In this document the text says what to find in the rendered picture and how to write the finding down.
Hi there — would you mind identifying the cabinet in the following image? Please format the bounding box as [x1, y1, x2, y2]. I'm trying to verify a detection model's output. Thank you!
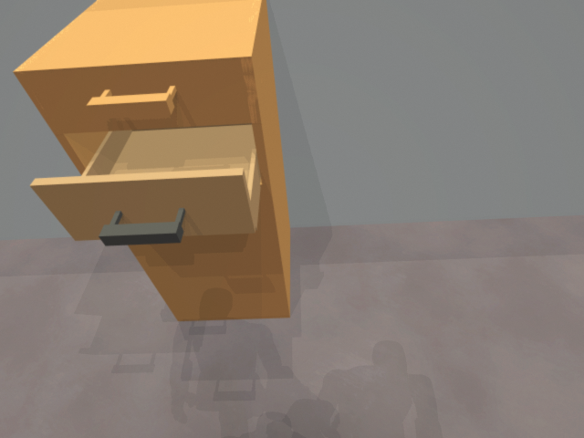
[13, 0, 290, 321]

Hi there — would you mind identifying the handle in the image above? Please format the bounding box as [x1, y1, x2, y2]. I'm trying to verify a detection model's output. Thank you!
[87, 93, 174, 120]
[99, 208, 185, 246]

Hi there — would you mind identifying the drawer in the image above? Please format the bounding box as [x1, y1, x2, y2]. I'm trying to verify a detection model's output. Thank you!
[29, 123, 261, 241]

